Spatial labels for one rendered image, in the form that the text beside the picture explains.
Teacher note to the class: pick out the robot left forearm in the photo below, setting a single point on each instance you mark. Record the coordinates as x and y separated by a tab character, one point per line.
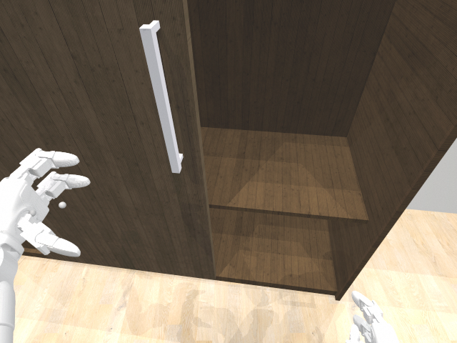
10	252

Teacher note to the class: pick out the wardrobe door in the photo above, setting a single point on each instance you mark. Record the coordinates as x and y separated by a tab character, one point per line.
74	78
26	244

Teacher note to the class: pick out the robot left hand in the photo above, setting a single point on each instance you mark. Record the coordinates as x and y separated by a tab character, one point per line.
18	198

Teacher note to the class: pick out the handle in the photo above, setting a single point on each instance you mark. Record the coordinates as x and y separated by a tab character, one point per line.
153	58

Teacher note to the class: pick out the robot right hand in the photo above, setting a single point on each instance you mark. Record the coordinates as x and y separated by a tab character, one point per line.
379	331

